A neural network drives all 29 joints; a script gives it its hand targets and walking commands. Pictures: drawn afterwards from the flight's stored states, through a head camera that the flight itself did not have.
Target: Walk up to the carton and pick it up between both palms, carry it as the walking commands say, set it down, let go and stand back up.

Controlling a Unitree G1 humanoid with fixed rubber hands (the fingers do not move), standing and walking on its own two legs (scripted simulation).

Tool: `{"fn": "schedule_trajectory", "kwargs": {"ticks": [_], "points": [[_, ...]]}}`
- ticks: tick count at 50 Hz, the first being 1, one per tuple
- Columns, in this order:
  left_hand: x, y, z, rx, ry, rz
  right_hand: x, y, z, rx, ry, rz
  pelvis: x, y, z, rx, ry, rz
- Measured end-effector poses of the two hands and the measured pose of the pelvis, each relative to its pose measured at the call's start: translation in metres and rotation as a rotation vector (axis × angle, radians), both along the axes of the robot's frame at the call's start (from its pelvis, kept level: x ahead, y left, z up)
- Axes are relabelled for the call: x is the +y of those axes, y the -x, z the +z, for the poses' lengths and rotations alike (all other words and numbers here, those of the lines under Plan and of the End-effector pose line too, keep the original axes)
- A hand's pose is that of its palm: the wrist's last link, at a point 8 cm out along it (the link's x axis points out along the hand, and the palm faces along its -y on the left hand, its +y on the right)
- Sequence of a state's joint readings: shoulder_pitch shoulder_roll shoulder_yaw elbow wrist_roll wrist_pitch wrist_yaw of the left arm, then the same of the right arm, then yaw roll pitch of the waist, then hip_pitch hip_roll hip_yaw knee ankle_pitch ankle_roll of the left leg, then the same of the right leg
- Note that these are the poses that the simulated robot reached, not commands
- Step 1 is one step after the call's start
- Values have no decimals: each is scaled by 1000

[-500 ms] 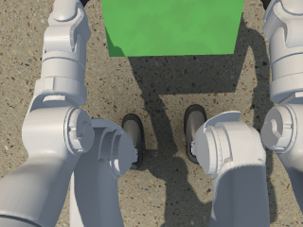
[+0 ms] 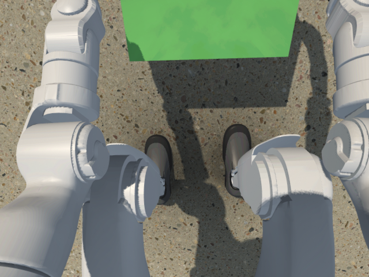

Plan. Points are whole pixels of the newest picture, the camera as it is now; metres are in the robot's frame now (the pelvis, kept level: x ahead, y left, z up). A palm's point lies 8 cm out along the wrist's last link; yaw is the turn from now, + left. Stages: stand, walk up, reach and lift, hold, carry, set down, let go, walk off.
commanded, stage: set down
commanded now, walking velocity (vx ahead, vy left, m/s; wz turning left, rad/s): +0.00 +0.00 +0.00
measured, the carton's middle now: out of the picture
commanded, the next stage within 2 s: none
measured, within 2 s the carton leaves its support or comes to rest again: rests again in 0.74 s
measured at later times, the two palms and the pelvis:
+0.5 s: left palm out of the picture +0.56 +0.13 -0.20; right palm out of the picture +0.53 -0.25 -0.20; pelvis +0.01 +0.00 -0.01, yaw +0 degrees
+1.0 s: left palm out of the picture +0.56 +0.13 -0.21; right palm out of the picture +0.53 -0.25 -0.21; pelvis +0.01 +0.00 -0.01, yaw +0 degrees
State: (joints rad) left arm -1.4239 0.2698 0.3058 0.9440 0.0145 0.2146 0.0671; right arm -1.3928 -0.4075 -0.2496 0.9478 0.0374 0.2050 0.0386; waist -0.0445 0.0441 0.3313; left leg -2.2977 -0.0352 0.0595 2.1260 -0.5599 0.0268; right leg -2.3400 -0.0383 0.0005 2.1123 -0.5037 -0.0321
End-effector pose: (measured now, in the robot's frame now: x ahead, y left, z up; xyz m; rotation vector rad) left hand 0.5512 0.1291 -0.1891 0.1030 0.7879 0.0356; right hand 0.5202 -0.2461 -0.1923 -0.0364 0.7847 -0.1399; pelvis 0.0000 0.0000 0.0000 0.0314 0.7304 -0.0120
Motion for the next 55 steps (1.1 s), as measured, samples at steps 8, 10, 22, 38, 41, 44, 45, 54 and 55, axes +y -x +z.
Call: {"fn": "schedule_trajectory", "kwargs": {"ticks": [8, 10, 22, 38, 41, 44, 45, 54, 55], "points": [[0, -1, -2, -6, 8, -3, 0, -1, -1, -2, 0, 4, 0, 0, -2, -6, 0, 2], [1, -2, -3, -8, 10, -3, -1, -2, -2, -3, -1, 6, 0, 0, -2, -7, 0, 3], [1, -7, -10, -16, 23, -6, -1, -7, -8, -2, 1, 12, 0, -4, -5, -7, 3, 7], [1, -12, -17, -17, 28, -9, -2, -12, -14, -2, -1, 12, 1, -11, -6, 4, 4, 7], [1, -12, -17, -19, 28, -9, -2, -12, -15, -3, 2, 15, 1, -11, -7, 1, 4, 8], [1, -12, -17, -20, 28, -9, -2, -12, -15, -4, 2, 15, 1, -11, -8, -1, 4, 8], [1, -12, -17, -19, 28, -9, -2, -12, -15, -5, 2, 15, 1, -11, -8, -1, 4, 8], [1, -11, -17, -25, 28, -9, -2, -11, -16, -12, -1, 13, 0, -11, -10, -8, 4, 8], [1, -11, -18, -26, 28, -9, -2, -11, -16, -14, -1, 13, 0, -11, -10, -8, 4, 8]]}}
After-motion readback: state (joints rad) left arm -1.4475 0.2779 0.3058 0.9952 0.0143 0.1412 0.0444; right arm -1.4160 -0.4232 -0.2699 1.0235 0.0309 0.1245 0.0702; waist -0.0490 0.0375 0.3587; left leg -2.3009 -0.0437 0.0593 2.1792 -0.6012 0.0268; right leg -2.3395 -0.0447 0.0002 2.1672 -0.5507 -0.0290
